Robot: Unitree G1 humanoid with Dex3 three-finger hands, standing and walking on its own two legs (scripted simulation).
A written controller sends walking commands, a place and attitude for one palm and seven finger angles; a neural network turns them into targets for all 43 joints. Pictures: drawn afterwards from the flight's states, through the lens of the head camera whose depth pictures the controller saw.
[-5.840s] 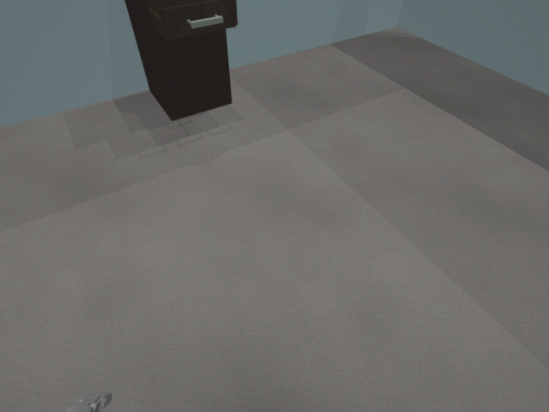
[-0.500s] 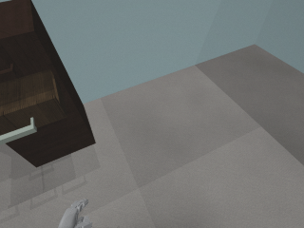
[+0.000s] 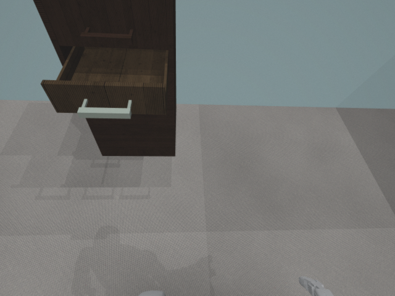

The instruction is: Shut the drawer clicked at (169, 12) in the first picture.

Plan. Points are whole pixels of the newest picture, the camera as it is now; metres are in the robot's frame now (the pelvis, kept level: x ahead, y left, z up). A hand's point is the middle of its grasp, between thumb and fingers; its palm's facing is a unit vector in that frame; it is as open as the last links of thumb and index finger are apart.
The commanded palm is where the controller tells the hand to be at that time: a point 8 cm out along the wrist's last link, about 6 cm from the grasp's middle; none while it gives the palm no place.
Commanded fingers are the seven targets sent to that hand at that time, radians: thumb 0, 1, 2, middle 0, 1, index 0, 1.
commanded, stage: turn to face it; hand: left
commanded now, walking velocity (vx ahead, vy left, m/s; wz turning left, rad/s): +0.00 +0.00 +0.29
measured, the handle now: (106, 107) +0.64 +0.37 -0.11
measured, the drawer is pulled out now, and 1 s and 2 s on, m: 0.21 0.21 0.21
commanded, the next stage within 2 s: take the last steps up to it in 0.28 s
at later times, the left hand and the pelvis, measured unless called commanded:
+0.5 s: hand out of the picture +0.05 +0.18 -0.13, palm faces +0.16 -0.95 -0.28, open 7.4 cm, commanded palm none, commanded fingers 0.00 0.90 0.90 -0.20 -0.30 -0.20 -0.30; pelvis -0.02 -0.03 +0.01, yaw +9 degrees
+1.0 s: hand out of the picture -0.11 +0.17 -0.16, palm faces +0.35 -0.93 -0.14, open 7.4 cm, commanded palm none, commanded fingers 0.00 0.90 0.90 -0.20 -0.30 -0.20 -0.30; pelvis +0.06 +0.06 +0.00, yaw +13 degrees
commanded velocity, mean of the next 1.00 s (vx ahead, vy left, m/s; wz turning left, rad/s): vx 0.19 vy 0.02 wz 0.12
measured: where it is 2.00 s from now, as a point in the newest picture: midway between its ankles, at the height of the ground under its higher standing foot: (167, 262)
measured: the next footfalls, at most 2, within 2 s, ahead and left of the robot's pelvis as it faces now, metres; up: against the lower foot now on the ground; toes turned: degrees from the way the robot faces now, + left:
right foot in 0.44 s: +0.02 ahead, -0.12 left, +0.00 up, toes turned +4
left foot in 0.96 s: +0.11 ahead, +0.17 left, +0.00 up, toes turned +20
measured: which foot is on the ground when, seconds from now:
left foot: down 0.00-0.44, up 0.46-0.94, down 0.96-1.00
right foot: up 0.00-0.42, down 0.44-0.96, up 0.98-1.00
